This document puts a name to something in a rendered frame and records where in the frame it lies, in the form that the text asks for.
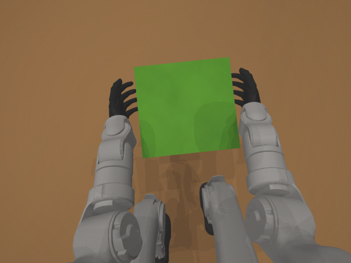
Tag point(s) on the left robot hand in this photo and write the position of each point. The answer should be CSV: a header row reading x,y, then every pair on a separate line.
x,y
117,106

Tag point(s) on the left robot upper arm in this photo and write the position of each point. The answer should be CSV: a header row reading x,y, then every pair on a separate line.
x,y
112,237

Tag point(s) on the carton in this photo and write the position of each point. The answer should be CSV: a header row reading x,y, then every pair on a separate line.
x,y
186,107

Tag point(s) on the robot left forearm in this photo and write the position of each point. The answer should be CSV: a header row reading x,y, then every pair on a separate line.
x,y
112,188

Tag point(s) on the left robot thigh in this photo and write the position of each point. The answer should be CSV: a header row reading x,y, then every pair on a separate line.
x,y
150,215

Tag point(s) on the robot right shin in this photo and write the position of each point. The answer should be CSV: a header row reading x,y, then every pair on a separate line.
x,y
218,178

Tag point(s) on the robot right forearm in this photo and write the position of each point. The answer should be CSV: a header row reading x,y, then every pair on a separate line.
x,y
267,171

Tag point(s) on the right robot upper arm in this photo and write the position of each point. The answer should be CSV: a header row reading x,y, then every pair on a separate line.
x,y
284,228

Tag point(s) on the right robot hand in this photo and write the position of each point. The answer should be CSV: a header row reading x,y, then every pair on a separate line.
x,y
250,92

